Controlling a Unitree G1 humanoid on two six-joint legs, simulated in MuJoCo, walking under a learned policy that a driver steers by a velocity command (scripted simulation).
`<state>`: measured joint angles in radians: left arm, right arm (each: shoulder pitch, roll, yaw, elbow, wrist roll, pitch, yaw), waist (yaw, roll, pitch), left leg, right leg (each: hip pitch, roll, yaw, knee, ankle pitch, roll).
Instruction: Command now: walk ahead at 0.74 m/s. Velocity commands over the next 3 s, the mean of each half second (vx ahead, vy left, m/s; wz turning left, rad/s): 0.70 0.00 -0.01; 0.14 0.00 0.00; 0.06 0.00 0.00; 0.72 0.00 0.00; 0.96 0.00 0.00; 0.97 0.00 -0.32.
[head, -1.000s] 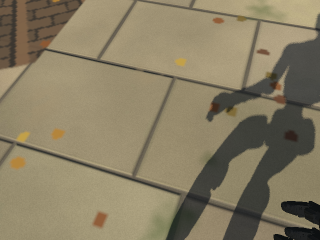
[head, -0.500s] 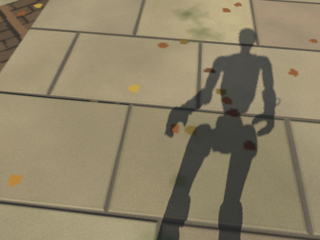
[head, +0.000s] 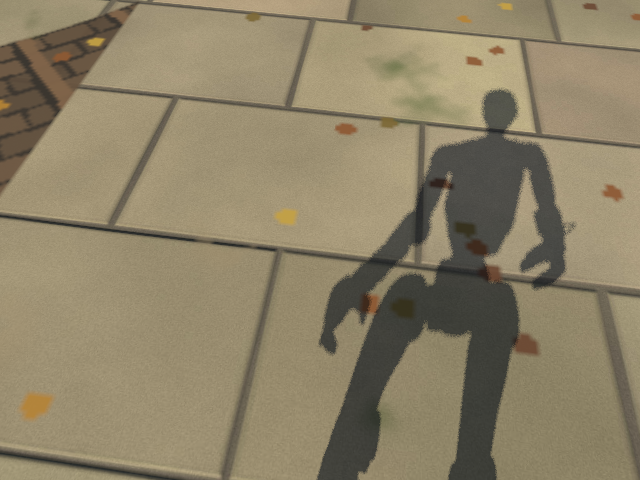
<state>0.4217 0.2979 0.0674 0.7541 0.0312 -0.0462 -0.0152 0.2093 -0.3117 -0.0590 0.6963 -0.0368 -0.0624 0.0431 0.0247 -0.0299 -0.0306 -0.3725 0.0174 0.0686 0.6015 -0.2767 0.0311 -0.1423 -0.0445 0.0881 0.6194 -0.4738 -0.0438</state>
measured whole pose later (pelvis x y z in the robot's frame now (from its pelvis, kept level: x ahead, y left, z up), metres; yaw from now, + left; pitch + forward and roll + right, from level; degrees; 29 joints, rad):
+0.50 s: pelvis +0.31 -0.01 -0.01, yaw +1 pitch +3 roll +0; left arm 0.01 0.25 0.02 0.66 0.01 -0.10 -0.04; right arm 0.45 -0.26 -0.03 0.88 0.00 -0.05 -0.01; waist -0.05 0.00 0.06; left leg -0.05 -0.04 -0.07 0.90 -0.50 0.00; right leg -0.55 0.03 -0.06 0.56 -0.06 -0.08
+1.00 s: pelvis +0.46 +0.02 +0.01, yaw +1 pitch +0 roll -1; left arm 0.16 0.24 0.00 0.92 0.01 -0.03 0.00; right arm 0.17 -0.24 -0.03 0.78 -0.02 0.01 -0.03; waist 0.02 0.00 0.01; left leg -0.32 0.04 -0.04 0.52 -0.21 -0.03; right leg -0.22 0.04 -0.04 0.48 -0.27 -0.04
